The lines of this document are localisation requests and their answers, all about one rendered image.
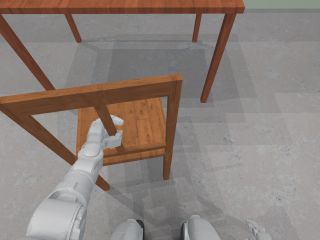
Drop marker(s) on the robot shin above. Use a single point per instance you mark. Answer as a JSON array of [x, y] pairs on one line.
[[132, 220], [194, 216]]

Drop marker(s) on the robot left forearm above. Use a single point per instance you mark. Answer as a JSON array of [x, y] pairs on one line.
[[80, 179]]

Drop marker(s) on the chair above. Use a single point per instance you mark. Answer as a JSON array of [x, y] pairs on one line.
[[146, 132]]

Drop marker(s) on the robot right hand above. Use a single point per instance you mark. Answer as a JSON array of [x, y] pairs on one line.
[[257, 230]]

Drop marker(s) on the robot left upper arm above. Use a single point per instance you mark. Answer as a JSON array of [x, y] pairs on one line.
[[58, 220]]

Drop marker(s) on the robot left hand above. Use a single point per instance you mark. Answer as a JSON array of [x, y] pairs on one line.
[[97, 132]]

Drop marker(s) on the robot left shin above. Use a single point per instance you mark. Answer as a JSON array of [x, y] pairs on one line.
[[132, 220]]

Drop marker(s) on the table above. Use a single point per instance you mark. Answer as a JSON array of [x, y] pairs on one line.
[[68, 7]]

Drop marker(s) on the robot right shin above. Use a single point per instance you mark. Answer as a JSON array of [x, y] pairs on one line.
[[194, 216]]

